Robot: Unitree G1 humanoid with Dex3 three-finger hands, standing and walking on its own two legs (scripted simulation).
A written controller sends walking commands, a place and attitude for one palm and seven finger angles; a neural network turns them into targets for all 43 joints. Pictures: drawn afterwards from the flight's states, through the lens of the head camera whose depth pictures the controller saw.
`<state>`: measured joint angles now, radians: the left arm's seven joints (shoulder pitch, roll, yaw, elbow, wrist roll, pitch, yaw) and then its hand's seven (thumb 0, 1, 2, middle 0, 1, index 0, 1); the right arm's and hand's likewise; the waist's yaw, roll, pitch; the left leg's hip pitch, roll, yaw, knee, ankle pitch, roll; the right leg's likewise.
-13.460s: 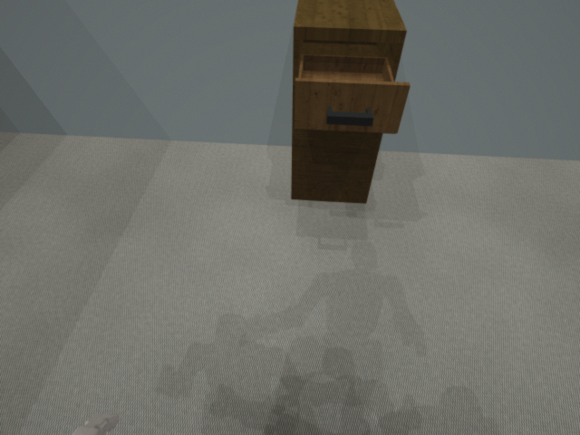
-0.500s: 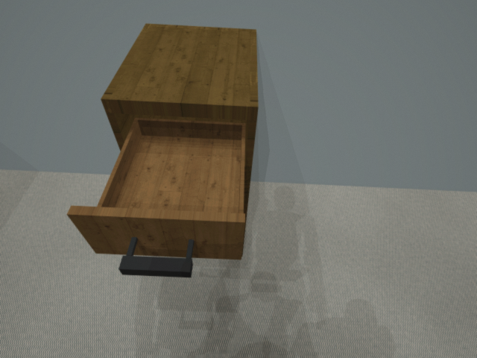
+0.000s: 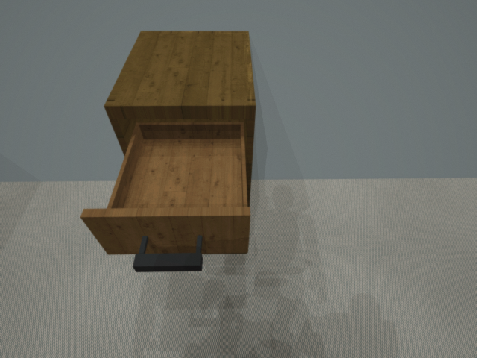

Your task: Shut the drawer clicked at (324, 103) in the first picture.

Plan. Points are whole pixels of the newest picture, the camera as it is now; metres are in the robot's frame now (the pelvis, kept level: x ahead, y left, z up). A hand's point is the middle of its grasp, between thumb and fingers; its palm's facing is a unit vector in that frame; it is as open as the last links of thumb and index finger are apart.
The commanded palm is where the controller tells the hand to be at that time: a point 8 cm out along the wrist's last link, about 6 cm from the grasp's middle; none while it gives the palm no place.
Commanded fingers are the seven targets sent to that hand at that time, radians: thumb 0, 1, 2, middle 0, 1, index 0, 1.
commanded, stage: come to a stop and stand still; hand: left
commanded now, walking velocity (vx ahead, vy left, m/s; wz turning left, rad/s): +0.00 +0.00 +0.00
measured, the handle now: (170, 251) +0.33 +0.16 -0.08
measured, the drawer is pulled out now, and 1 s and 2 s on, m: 0.30 0.30 0.30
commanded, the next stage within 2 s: look again from close up in 0.70 s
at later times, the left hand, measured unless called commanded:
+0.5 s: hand out of the picture -0.08 +0.21 -0.18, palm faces +0.05 -0.98 -0.18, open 7.4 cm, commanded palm none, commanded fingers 0.00 0.90 0.90 -0.20 -0.30 -0.20 -0.30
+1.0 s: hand out of the picture -0.07 +0.17 -0.18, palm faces +0.06 -0.99 -0.13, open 7.4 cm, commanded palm none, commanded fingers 0.00 0.90 0.90 -0.20 -0.30 -0.20 -0.30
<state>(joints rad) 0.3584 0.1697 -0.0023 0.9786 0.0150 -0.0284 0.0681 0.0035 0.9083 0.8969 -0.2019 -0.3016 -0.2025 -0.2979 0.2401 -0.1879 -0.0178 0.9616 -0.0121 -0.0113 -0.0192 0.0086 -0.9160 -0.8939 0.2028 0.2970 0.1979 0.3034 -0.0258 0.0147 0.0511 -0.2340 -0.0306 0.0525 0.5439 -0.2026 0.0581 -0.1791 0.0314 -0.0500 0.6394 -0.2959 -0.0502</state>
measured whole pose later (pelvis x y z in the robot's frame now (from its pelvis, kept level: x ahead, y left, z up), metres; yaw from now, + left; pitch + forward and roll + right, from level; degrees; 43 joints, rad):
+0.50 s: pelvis -0.05 +0.04 +0.00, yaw +1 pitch -1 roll -1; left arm 0.39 0.16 0.00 1.04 0.03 0.02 0.04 0.00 0.91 0.90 -0.20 -0.30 -0.20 -0.30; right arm 0.35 -0.16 0.00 1.05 -0.02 0.02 -0.01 0.01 -0.91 -0.89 0.20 0.30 0.20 0.30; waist 0.00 -0.01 0.00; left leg -0.28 -0.09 0.06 0.46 -0.17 0.12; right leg -0.24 -0.01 0.00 0.52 -0.30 -0.01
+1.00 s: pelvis -0.02 +0.03 +0.00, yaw +1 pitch +0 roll +0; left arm 0.40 0.10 -0.03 1.12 0.02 -0.02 0.05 0.00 0.91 0.90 -0.20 -0.30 -0.20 -0.30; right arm 0.32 -0.14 0.01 1.11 -0.01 -0.02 -0.02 0.01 -0.92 -0.89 0.20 0.30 0.20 0.30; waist 0.01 -0.02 -0.02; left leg -0.21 -0.10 0.04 0.38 -0.17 0.10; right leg -0.18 0.00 0.01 0.43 -0.25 0.01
